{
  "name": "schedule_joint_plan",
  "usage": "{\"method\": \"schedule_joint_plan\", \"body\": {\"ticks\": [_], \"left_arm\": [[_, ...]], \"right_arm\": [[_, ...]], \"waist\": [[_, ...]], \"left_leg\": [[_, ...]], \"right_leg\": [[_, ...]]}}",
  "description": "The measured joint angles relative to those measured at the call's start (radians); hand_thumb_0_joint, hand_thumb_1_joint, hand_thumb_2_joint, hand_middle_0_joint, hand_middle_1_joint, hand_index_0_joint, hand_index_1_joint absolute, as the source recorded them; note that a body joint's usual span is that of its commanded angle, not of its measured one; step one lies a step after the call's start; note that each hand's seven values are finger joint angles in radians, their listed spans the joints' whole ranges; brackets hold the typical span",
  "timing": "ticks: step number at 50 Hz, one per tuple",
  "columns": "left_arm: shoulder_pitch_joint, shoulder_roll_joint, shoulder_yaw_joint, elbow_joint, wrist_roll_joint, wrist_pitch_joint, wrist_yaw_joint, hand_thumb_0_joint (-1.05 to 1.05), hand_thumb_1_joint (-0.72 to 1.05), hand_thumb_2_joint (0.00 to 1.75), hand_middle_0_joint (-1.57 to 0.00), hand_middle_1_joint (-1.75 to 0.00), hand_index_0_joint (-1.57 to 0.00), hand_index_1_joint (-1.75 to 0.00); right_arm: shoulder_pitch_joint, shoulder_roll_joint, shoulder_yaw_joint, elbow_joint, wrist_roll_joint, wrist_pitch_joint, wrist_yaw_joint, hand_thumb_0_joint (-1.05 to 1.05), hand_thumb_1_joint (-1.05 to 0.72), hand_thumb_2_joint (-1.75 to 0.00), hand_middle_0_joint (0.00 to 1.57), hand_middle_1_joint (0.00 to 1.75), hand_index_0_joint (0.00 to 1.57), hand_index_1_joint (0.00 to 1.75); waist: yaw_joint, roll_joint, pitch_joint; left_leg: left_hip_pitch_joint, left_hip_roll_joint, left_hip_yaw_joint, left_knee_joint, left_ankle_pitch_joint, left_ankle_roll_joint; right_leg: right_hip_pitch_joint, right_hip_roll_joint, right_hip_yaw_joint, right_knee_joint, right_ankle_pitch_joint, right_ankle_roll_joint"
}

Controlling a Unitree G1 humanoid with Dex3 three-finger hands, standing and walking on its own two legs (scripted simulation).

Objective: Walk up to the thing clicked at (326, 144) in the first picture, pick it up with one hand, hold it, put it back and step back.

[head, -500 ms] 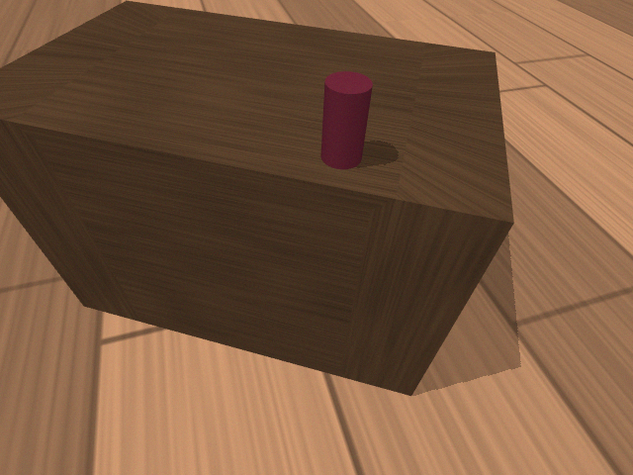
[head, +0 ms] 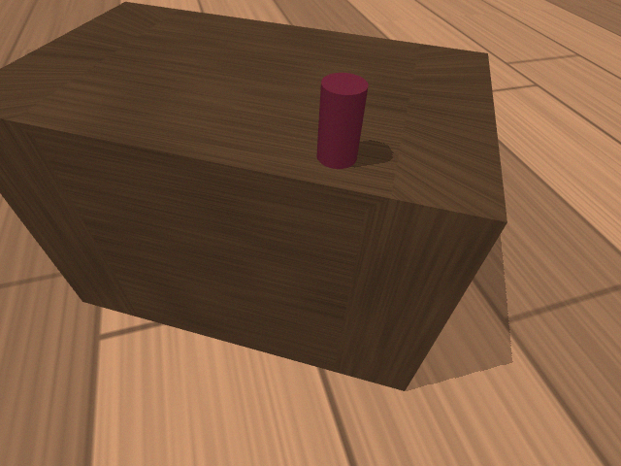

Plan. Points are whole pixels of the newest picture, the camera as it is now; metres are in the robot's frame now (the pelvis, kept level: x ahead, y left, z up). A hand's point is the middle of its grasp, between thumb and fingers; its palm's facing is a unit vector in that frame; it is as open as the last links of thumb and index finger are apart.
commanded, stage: stand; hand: left
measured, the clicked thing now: (340, 122) +0.68 -0.04 +0.09
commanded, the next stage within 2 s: walk up in 0.62 s
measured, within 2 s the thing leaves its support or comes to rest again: neither
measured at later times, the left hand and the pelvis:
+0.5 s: hand out of the picture +0.07 +0.25 -0.16, palm faces -0.02 -0.94 -0.33, open 7.4 cm; pelvis +0.00 +0.00 +0.00, yaw +0 degrees
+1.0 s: hand out of the picture +0.14 +0.19 -0.17, palm faces -0.14 -0.91 -0.38, open 7.4 cm; pelvis +0.06 -0.09 -0.04, yaw -8 degrees
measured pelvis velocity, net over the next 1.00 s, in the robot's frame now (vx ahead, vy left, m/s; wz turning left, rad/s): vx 0.06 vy -0.09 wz -0.14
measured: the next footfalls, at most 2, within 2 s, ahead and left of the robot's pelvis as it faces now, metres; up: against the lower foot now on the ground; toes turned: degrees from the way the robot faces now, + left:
right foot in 0.92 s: +0.14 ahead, -0.25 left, +0.00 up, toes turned -10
left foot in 1.24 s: +0.27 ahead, -0.03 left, +0.00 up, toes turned -13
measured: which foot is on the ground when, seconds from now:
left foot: down 0.00-0.94, up 0.96-1.00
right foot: down 0.00-0.66, up 0.68-0.90, down 0.92-1.00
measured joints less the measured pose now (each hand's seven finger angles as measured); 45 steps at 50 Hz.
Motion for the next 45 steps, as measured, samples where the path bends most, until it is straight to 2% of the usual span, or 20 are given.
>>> {"method": "schedule_joint_plan", "body": {"ticks": [31,32,33,35,38,41,45], "left_arm": [[0.007,0.001,0.001,0.002,-0.001,0.0,0.0,0.0,0.9,0.9,-0.21,-0.3,-0.2,-0.3],[0.015,0.003,0.013,-0.015,0.009,0.007,-0.01,0.0,0.9,0.9,-0.21,-0.3,-0.2,-0.3],[0.027,0.01,0.028,-0.035,0.019,0.016,-0.023,0.0,0.9,0.9,-0.21,-0.3,-0.2,-0.3],[0.052,0.03,0.056,-0.066,0.037,0.04,-0.045,0.0,0.9,0.9,-0.21,-0.3,-0.2,-0.3],[0.078,0.066,0.086,-0.102,0.038,0.062,-0.07,0.0,0.9,0.9,-0.21,-0.3,-0.2,-0.3],[0.103,0.092,0.106,-0.134,0.038,0.065,-0.093,0.0,0.9,0.9,-0.2,-0.3,-0.2,-0.3],[0.13,0.106,0.115,-0.161,0.038,0.061,-0.111,0.0,0.9,0.9,-0.2,-0.3,-0.2,-0.3]], "right_arm": [[0.009,-0.003,-0.002,-0.001,0.0,0.002,0.001,0.01,-0.9,-0.9,0.21,0.3,0.2,0.3],[0.014,-0.001,-0.009,-0.009,-0.005,-0.002,0.002,0.01,-0.9,-0.9,0.21,0.3,0.2,0.3],[0.022,0.0,-0.02,-0.024,-0.01,-0.013,0.002,0.01,-0.9,-0.9,0.21,0.3,0.2,0.3],[0.047,0.002,-0.044,-0.06,-0.019,-0.038,-0.003,0.01,-0.9,-0.9,0.21,0.3,0.2,0.3],[0.093,-0.011,-0.067,-0.099,-0.026,-0.061,-0.014,0.01,-0.9,-0.9,0.21,0.3,0.2,0.3],[0.13,-0.042,-0.085,-0.121,-0.037,-0.059,-0.014,0.01,-0.9,-0.9,0.21,0.3,0.21,0.3],[0.16,-0.094,-0.106,-0.142,-0.045,-0.049,-0.01,0.01,-0.9,-0.9,0.21,0.3,0.2,0.3]], "waist": [[-0.001,0.0,0.0],[0.001,-0.003,-0.003],[0.004,-0.01,-0.004],[0.006,-0.026,-0.008],[0.001,-0.045,0.001],[0.004,-0.05,0.02],[0.002,-0.031,0.038]], "left_leg": [[0.007,0.001,0.0,-0.011,0.003,-0.002],[0.0,0.001,0.005,0.001,-0.006,0.003],[-0.005,0.001,0.014,0.019,-0.02,0.01],[-0.011,0.005,0.039,0.043,-0.044,0.017],[-0.001,0.022,0.059,0.057,-0.064,0.004],[0.023,0.051,0.08,0.077,-0.094,-0.018],[0.035,0.107,0.102,0.166,-0.176,-0.05]], "right_leg": [[0.005,0.001,0.0,-0.006,0.0,-0.002],[-0.009,0.001,0.005,0.017,-0.014,-0.007],[-0.036,0.001,0.013,0.076,-0.069,-0.018],[-0.128,0.005,0.035,0.285,-0.187,-0.026],[-0.247,-0.004,0.072,0.509,-0.213,-0.029],[-0.295,-0.047,0.081,0.499,-0.211,-0.019],[-0.285,-0.087,0.05,0.364,-0.153,-0.024]]}}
